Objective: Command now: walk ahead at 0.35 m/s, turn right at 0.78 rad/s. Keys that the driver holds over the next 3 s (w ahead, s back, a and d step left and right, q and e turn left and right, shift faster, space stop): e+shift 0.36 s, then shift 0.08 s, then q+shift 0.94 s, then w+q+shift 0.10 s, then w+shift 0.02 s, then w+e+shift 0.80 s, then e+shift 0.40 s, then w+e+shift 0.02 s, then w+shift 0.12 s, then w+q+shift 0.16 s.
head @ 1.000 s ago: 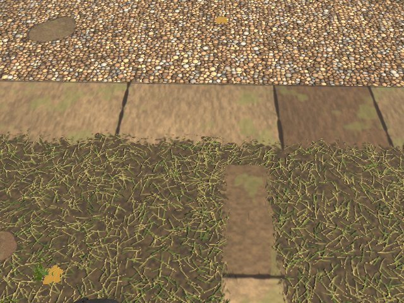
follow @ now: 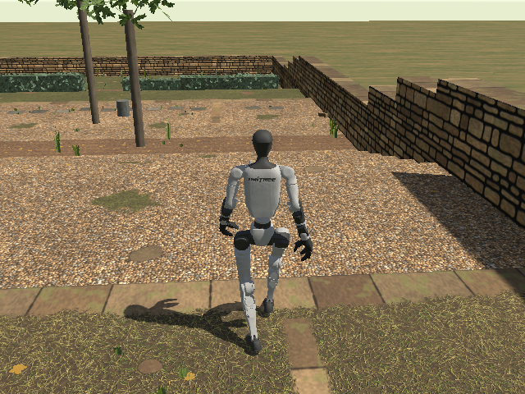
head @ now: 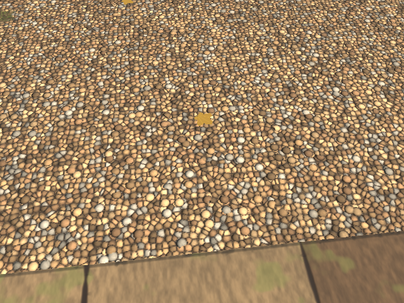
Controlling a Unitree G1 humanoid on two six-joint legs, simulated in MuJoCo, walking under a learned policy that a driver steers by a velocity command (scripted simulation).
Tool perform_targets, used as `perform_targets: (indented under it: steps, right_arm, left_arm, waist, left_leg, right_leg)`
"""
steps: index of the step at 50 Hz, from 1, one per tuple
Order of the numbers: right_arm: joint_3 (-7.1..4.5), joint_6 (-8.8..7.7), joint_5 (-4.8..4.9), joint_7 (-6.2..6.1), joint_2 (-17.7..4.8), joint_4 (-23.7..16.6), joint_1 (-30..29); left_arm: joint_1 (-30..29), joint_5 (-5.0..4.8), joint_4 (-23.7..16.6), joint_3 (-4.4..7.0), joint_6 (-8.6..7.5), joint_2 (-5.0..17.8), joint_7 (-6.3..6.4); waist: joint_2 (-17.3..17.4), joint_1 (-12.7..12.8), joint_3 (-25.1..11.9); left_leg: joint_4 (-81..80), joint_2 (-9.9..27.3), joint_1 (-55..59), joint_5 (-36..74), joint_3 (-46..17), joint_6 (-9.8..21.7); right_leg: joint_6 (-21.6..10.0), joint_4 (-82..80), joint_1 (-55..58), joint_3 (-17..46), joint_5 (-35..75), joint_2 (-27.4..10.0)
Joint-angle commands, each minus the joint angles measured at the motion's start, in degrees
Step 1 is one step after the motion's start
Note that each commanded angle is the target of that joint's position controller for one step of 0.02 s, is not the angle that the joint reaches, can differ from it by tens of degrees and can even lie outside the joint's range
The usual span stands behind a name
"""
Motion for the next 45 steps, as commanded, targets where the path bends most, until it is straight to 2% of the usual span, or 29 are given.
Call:
perform_targets:
  steps: [1,2,3,4,5,6,8,11,13,15,18,20,22,23,24,25,26,27,28,29,30,31,34,39,41,42,43,44,45]
  right_arm:
    - [-2.29,-0.13,0.61,0.11,-10.08,-9.10,-15.90]
    - [-0.33,-0.71,-1.79,2.15,-1.88,-11.89,-9.48]
    - [0.24,-1.64,-0.59,3.54,-3.27,-13.35,0.44]
    - [-0.78,-1.85,-0.42,4.03,-8.75,-14.61,-2.42]
    - [-1.60,-1.24,-0.32,3.75,-10.52,-15.49,-5.80]
    - [-2.08,-0.12,-1.04,3.03,-11.03,-15.32,-7.89]
    - [-2.63,2.12,-1.59,2.06,-11.18,-16.65,-10.19]
    - [-1.72,2.66,-1.99,1.16,-6.48,-19.28,-15.50]
    - [-1.51,3.16,-0.95,0.90,-5.50,-20.17,-17.86]
    - [-1.82,3.49,-0.30,0.99,-6.18,-20.55,-20.13]
    - [-2.32,2.97,-0.29,1.45,-6.87,-21.44,-24.23]
    - [-2.73,2.21,-0.50,2.13,-7.98,-20.81,-23.36]
    - [-3.22,1.52,-0.68,2.90,-8.53,-19.73,-20.64]
    - [-3.31,1.33,-0.87,3.30,-8.31,-18.75,-18.42]
    - [-3.28,1.59,-1.90,3.44,-9.40,-19.45,-19.44]
    - [-3.27,2.47,-3.76,3.34,-10.93,-21.06,-19.54]
    - [-3.57,2.44,-4.42,3.37,-11.62,-20.01,-17.84]
    - [-2.53,2.49,-3.15,3.61,-7.60,-20.70,-19.57]
    - [-1.89,3.15,-1.70,3.85,-6.03,-20.60,-20.32]
    - [-2.57,3.99,-0.04,3.97,-8.64,-21.11,-19.47]
    - [-3.95,4.97,0.71,3.74,-12.78,-21.18,-18.62]
    - [-4.59,5.66,0.53,3.37,-14.11,-21.25,-16.85]
    - [-5.07,6.75,0.23,2.69,-13.06,-21.16,-13.16]
    - [-6.40,7.67,1.00,1.75,-13.64,-21.58,-11.10]
    - [-6.68,7.96,1.88,1.39,-13.53,-22.09,-12.11]
    - [-6.50,8.03,2.25,1.23,-12.68,-22.35,-12.24]
    - [-5.84,8.27,2.08,1.30,-10.30,-22.09,-9.97]
    - [-5.67,7.73,2.54,1.66,-9.04,-24.36,-10.82]
    - [-7.29,6.93,1.26,2.12,-14.17,-23.76,-10.01]
  left_arm:
    - [29.27,-0.17,5.11,4.61,1.42,11.01,1.47]
    - [22.48,3.08,2.61,3.31,0.82,11.43,2.03]
    - [17.98,6.18,-2.12,3.47,0.00,13.63,1.96]
    - [11.89,4.29,-6.50,4.47,0.58,13.86,1.88]
    - [6.85,1.73,-8.37,4.38,0.94,12.92,2.03]
    - [4.29,0.28,-9.30,3.66,1.20,11.01,2.16]
    - [3.55,0.41,-10.37,3.47,1.84,9.89,2.84]
    - [6.77,0.22,-10.05,4.28,3.35,11.17,5.10]
    - [7.57,-0.38,-10.53,4.88,5.26,12.19,6.62]
    - [7.23,-0.82,-11.78,5.04,6.58,11.89,7.41]
    - [7.69,-0.42,-13.20,5.14,7.38,10.85,7.56]
    - [7.39,0.20,-14.04,4.89,7.48,9.91,7.51]
    - [5.70,0.15,-14.99,4.38,7.48,9.02,7.28]
    - [5.34,0.08,-15.02,3.72,7.45,7.69,7.07]
    - [9.92,0.98,-14.20,2.43,7.43,3.98,6.67]
    - [13.20,1.35,-13.67,2.13,7.00,4.21,6.70]
    - [15.60,1.60,-13.55,3.39,6.14,8.81,6.28]
    - [13.66,1.52,-11.17,3.90,6.14,11.65,6.35]
    - [10.72,2.21,-10.31,3.83,6.67,11.19,6.19]
    - [8.06,2.46,-10.64,3.75,7.13,10.19,6.26]
    - [6.58,2.21,-11.58,3.52,6.94,9.08,6.10]
    - [4.95,1.69,-11.86,3.12,6.59,7.75,5.99]
    - [2.99,0.56,-11.43,2.41,5.83,4.93,6.39]
    - [3.28,-0.53,-9.22,3.16,3.64,6.52,5.60]
    - [6.57,-0.64,-7.21,3.68,3.00,7.17,5.15]
    - [8.78,-0.43,-5.89,4.21,3.01,8.40,5.16]
    - [9.08,0.30,-5.89,4.70,3.37,10.44,5.35]
    - [6.91,3.05,-6.44,5.26,3.60,14.45,4.89]
    - [2.31,4.83,-8.02,4.82,3.12,11.93,4.90]
  waist:
    - [-3.29,17.10,-10.25]
    - [-18.17,6.66,-8.68]
    - [-14.51,3.28,-24.54]
    - [-2.36,3.39,-24.45]
    - [6.47,0.43,-17.16]
    - [11.44,-1.13,-12.93]
    - [8.58,-1.95,-8.78]
    - [5.25,-0.20,-11.30]
    - [1.26,0.75,-15.66]
    - [-1.83,1.76,-16.00]
    - [-5.47,3.69,-12.52]
    - [-7.25,4.00,-13.02]
    - [-7.94,2.89,-13.28]
    - [-6.43,1.99,-13.35]
    - [2.35,4.48,-14.91]
    - [14.59,5.78,-12.37]
    - [20.89,7.48,-13.52]
    - [13.04,6.07,-11.77]
    - [7.94,5.46,-10.22]
    - [7.03,4.12,-8.14]
    - [7.24,3.62,-5.83]
    - [7.73,2.82,-5.65]
    - [12.71,1.25,-8.41]
    - [16.03,1.27,-11.14]
    - [15.31,3.37,-11.63]
    - [14.20,4.07,-12.31]
    - [8.07,3.06,-13.78]
    - [-11.83,1.66,-10.41]
    - [-9.98,0.83,-7.41]
  left_leg:
    - [44.93,1.88,-25.68,16.65,-3.91,-5.14]
    - [64.16,-4.70,-42.16,-15.76,-11.16,-5.24]
    - [70.71,-5.01,-46.01,-13.49,-24.20,-4.55]
    - [66.06,-2.81,-45.69,-8.42,-25.98,-2.07]
    - [60.36,-0.90,-47.70,-4.70,-25.35,-1.74]
    - [55.54,1.01,-45.50,-2.52,-24.86,-2.35]
    - [45.38,2.51,-40.13,-1.80,-24.54,-4.07]
    - [28.76,-0.12,-36.02,4.84,-22.05,-6.08]
    - [22.22,-1.75,-35.00,10.35,-22.85,-6.91]
    - [17.89,-2.31,-35.53,13.11,-24.03,-6.82]
    - [11.35,-2.59,-35.75,13.34,-25.60,-5.96]
    - [6.80,-1.59,-33.30,13.42,-25.71,-5.03]
    - [-1.70,-0.46,-25.69,17.13,-24.61,-3.08]
    - [-7.88,1.40,-19.26,25.06,-23.74,-1.31]
    - [-8.88,10.36,-11.53,33.28,-31.61,2.94]
    - [-8.84,19.32,-8.96,51.94,-42.19,10.66]
    - [-12.97,26.11,-13.04,43.85,-56.87,18.56]
    - [-12.26,21.40,-15.71,33.64,-52.87,16.70]
    - [-10.90,16.11,-17.11,25.56,-45.58,12.78]
    - [-11.10,12.26,-18.15,21.26,-43.95,10.77]
    - [-11.74,10.82,-18.80,19.55,-44.39,10.14]
    - [-12.18,8.87,-18.95,19.13,-43.11,9.19]
    - [-12.54,6.75,-14.07,16.03,-43.74,8.43]
    - [-13.73,7.49,-10.80,12.99,-50.59,8.58]
    - [-13.41,5.91,-13.74,10.68,-50.91,6.90]
    - [-11.72,3.71,-18.95,7.21,-48.90,4.73]
    - [-3.74,-0.23,-27.70,-3.48,-44.10,2.23]
    - [10.29,-8.01,-40.10,-8.71,-30.05,0.19]
    - [22.59,-3.14,-43.07,-8.22,-28.85,-2.33]
  right_leg:
    - [-5.70,-9.72,40.96,7.56,12.84,-1.86]
    - [-10.82,-0.80,44.72,23.81,43.56,-7.25]
    - [-22.36,-6.60,52.26,44.85,38.42,-19.40]
    - [-22.74,-12.40,47.57,47.29,19.74,-18.52]
    - [-20.68,-16.19,38.65,45.81,2.13,-16.18]
    - [-18.05,-18.72,29.89,44.05,-4.80,-13.85]
    - [-15.35,-18.84,18.47,37.83,1.19,-9.06]
    - [-11.39,-13.96,15.84,29.96,14.49,-2.41]
    - [-8.26,-11.90,19.66,30.57,11.84,-1.58]
    - [-5.67,-11.39,21.71,32.65,3.05,-1.29]
    - [-4.48,-11.25,22.79,37.31,-7.15,-1.46]
    - [-4.28,-8.85,25.16,38.51,-5.67,-2.59]
    - [-3.20,-5.74,23.91,39.00,-5.23,-2.23]
    - [-1.87,-3.08,21.66,37.00,-10.74,-0.74]
    - [0.53,5.73,16.62,31.93,-30.90,3.39]
    - [4.51,17.49,8.98,24.54,-49.89,11.67]
    - [7.82,26.86,6.33,22.59,-49.35,8.54]
    - [9.37,29.29,7.96,22.32,-43.77,4.63]
    - [10.56,28.34,8.29,18.39,-39.53,2.44]
    - [11.25,28.01,7.12,14.81,-38.58,2.74]
    - [11.28,26.26,5.25,12.84,-37.57,3.10]
    - [10.96,22.73,6.34,11.58,-36.82,3.43]
    - [9.92,11.87,9.34,11.31,-36.51,4.68]
    - [7.30,-3.19,16.06,14.33,-32.32,5.27]
    - [5.58,-13.56,23.23,14.11,-25.67,4.11]
    - [4.50,-18.10,30.79,13.94,-20.34,1.00]
    - [1.41,-18.01,39.47,19.29,-19.26,-7.46]
    - [-6.40,-19.47,37.26,32.83,-10.32,-20.01]
    - [-9.19,-19.48,31.84,33.19,-2.36,-25.06]
Next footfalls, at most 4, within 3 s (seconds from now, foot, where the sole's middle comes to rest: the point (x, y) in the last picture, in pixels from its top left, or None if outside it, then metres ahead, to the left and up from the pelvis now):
0.02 right None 0.23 -0.03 -0.76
0.48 left None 0.37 0.11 -0.76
0.84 right None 0.21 -0.04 -0.76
1.30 left None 0.30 0.23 -0.76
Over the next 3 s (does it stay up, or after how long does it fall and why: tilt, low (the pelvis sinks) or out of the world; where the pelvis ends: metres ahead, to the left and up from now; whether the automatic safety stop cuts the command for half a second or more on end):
stays up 1.23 0.12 -0.01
